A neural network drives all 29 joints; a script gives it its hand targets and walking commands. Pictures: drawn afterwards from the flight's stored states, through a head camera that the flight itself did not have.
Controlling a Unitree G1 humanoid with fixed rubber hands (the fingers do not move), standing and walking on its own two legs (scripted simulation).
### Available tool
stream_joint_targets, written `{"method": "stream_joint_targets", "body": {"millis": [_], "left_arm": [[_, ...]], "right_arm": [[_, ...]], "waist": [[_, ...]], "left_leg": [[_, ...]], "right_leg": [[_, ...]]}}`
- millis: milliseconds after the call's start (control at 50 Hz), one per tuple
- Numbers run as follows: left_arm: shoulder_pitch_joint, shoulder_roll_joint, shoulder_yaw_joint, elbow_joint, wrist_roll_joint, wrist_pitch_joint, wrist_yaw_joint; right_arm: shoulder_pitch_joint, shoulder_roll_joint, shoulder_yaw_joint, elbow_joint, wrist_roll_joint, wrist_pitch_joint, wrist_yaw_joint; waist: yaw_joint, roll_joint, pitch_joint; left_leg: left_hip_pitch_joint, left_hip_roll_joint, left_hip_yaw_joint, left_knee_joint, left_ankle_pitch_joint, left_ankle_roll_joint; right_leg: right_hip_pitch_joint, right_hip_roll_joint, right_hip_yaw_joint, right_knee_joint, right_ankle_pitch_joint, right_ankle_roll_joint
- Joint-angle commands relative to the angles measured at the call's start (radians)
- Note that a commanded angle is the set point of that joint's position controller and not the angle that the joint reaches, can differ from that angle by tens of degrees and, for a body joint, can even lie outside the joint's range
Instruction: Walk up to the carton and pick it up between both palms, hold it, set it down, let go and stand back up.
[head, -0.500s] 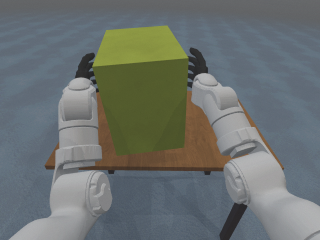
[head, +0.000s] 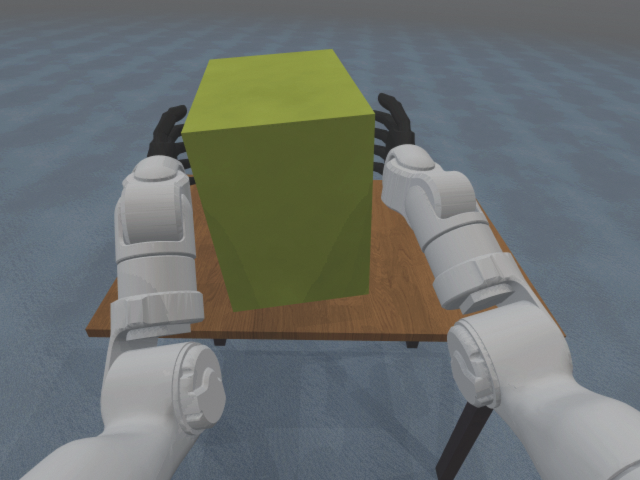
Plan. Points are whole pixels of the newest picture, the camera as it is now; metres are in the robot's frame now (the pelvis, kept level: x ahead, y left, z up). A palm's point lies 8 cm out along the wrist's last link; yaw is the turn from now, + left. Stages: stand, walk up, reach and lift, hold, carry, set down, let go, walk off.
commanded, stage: hold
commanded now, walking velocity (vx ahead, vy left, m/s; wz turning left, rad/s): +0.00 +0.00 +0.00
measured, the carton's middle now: (285, 172) +0.43 +0.00 +0.24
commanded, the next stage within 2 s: set down in 0.86 s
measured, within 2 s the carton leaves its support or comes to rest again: neither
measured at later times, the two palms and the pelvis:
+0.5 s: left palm (168, 168) +0.37 +0.14 +0.28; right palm (398, 158) +0.37 -0.13 +0.28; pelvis +0.00 +0.00 +0.00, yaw +0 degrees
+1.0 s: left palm (165, 163) +0.37 +0.14 +0.28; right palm (400, 150) +0.36 -0.12 +0.29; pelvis +0.00 +0.00 +0.00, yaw +0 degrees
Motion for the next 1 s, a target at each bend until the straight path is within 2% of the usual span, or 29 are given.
{"method": "stream_joint_targets", "body": {"millis": [0, 20, 120, 200, 240, 360, 440, 540, 580, 660, 700, 780, 820, 840, 860, 900, 940, 960, 980], "left_arm": [[-0.781, -0.596, -0.442, -0.106, -0.221, -0.089, -0.133], [-0.792, -0.604, -0.446, -0.103, -0.222, -0.09, -0.131], [-0.812, -0.589, -0.413, -0.06, -0.216, -0.098, -0.126], [-0.818, -0.584, -0.399, -0.064, -0.218, -0.103, -0.119], [-0.806, -0.59, -0.416, -0.083, -0.236, -0.102, -0.117], [-0.779, -0.57, -0.39, -0.038, -0.21, -0.091, -0.128], [-0.792, -0.57, -0.413, -0.082, -0.231, -0.093, -0.135], [-0.796, -0.579, -0.414, -0.089, -0.222, -0.088, -0.133], [-0.796, -0.581, -0.411, -0.059, -0.214, -0.085, -0.132], [-0.835, -0.6, -0.452, -0.118, -0.246, -0.097, -0.121], [-0.82, -0.607, -0.444, -0.085, -0.24, -0.094, -0.116], [-0.778, -0.579, -0.397, -0.067, -0.208, -0.087, -0.12], [-0.782, -0.583, -0.404, -0.066, -0.212, -0.084, -0.126], [-0.798, -0.594, -0.429, -0.094, -0.226, -0.088, -0.126], [-0.787, -0.612, -0.484, -0.183, -0.261, -0.086, -0.121], [-0.822, -0.609, -0.505, -0.194, -0.282, -0.087, -0.111], [-0.837, -0.579, -0.459, -0.146, -0.257, -0.097, -0.113], [-0.847, -0.561, -0.431, -0.107, -0.231, -0.108, -0.12], [-0.865, -0.542, -0.347, 0.001, -0.186, -0.115, -0.127]], "right_arm": [[-0.736, 0.646, 0.227, -0.295, 0.139, -0.017, 0.117], [-0.74, 0.64, 0.217, -0.285, 0.136, -0.015, 0.12], [-0.753, 0.651, 0.198, -0.24, 0.111, -0.017, 0.13], [-0.76, 0.663, 0.228, -0.24, 0.134, -0.014, 0.128], [-0.777, 0.673, 0.251, -0.297, 0.154, -0.02, 0.125], [-0.736, 0.652, 0.217, -0.24, 0.135, -0.007, 0.114], [-0.745, 0.665, 0.237, -0.3, 0.151, -0.005, 0.103], [-0.748, 0.657, 0.237, -0.299, 0.158, 0.001, 0.106], [-0.75, 0.647, 0.217, -0.273, 0.145, 0.003, 0.109], [-0.759, 0.664, 0.23, -0.302, 0.153, 0.0, 0.113], [-0.758, 0.65, 0.222, -0.284, 0.15, 0.003, 0.116], [-0.728, 0.64, 0.223, -0.241, 0.149, 0.008, 0.118], [-0.736, 0.631, 0.218, -0.251, 0.151, 0.005, 0.119], [-0.736, 0.637, 0.222, -0.267, 0.157, 0.001, 0.118], [-0.77, 0.647, 0.267, -0.374, 0.197, -0.011, 0.116], [-0.788, 0.633, 0.274, -0.396, 0.21, -0.008, 0.105], [-0.775, 0.628, 0.236, -0.333, 0.175, -0.011, 0.108], [-0.764, 0.616, 0.196, -0.271, 0.138, -0.021, 0.117], [-0.835, 0.641, 0.156, -0.227, 0.071, -0.044, 0.136]], "waist": [[-0.01, 0.105, -0.344], [-0.016, 0.116, -0.332], [0.002, 0.07, -0.314], [0.015, 0.063, -0.345], [0.024, 0.055, -0.394], [0.006, 0.05, -0.307], [-0.005, 0.047, -0.369], [0.002, 0.07, -0.347], [-0.002, 0.081, -0.31], [-0.008, 0.096, -0.377], [-0.007, 0.097, -0.346], [0.012, 0.061, -0.311], [0.007, 0.074, -0.315], [-0.005, 0.085, -0.349], [-0.007, 0.088, -0.434], [-0.028, 0.098, -0.411], [-0.024, 0.074, -0.347], [-0.02, 0.082, -0.301], [0.021, 0.014, -0.224]], "left_leg": [[0.047, -0.096, 0.045, -0.041, 0.269, -0.044], [0.038, -0.094, 0.044, -0.045, 0.26, -0.048], [0.011, -0.091, 0.049, -0.07, 0.181, -0.028], [0.034, -0.095, 0.047, -0.049, 0.238, -0.027], [0.048, -0.097, 0.046, -0.034, 0.276, -0.027], [0.034, -0.099, 0.049, -0.05, 0.223, -0.023], [0.049, -0.106, 0.047, -0.034, 0.244, -0.024], [0.035, -0.103, 0.044, -0.041, 0.241, -0.03], [0.019, -0.1, 0.046, -0.05, 0.202, -0.029], [0.039, -0.099, 0.04, -0.034, 0.252, -0.04], [0.036, -0.093, 0.038, -0.036, 0.257, -0.042], [0.026, -0.092, 0.04, -0.054, 0.24, -0.033], [0.034, -0.092, 0.042, -0.05, 0.251, -0.036], [0.045, -0.092, 0.041, -0.043, 0.269, -0.044], [0.105, -0.089, 0.024, -0.008, 0.386, -0.05], [0.119, -0.095, 0.017, 0.012, 0.398, -0.063], [0.088, -0.094, 0.025, -0.023, 0.281, -0.043], [0.06, -0.09, 0.031, -0.047, 0.213, -0.035], [0.011, -0.103, 0.045, -0.081, 0.08, 0.008]], "right_leg": [[0.072, 0.065, 0.015, -0.028, 0.196, 0.075], [0.069, 0.068, 0.014, -0.029, 0.179, 0.072], [0.037, 0.064, 0.018, -0.039, 0.107, 0.074], [0.057, 0.067, 0.022, -0.031, 0.168, 0.077], [0.072, 0.072, 0.024, -0.029, 0.196, 0.079], [0.043, 0.059, 0.03, -0.048, 0.178, 0.082], [0.07, 0.056, 0.032, -0.035, 0.238, 0.092], [0.066, 0.06, 0.027, -0.034, 0.208, 0.085], [0.035, 0.058, 0.028, -0.04, 0.157, 0.078], [0.051, 0.065, 0.024, -0.024, 0.194, 0.079], [0.044, 0.07, 0.023, -0.027, 0.187, 0.073], [0.058, 0.069, 0.026, -0.034, 0.172, 0.073], [0.055, 0.066, 0.03, -0.036, 0.184, 0.072], [0.06, 0.068, 0.026, -0.03, 0.196, 0.071], [0.089, 0.085, 0.019, -0.016, 0.286, 0.075], [0.064, 0.083, 0.017, -0.024, 0.278, 0.083], [0.024, 0.069, 0.018, -0.042, 0.174, 0.089], [0.003, 0.06, 0.017, -0.047, 0.117, 0.085], [-0.026, 0.052, 0.01, -0.068, 0.002, 0.085]]}}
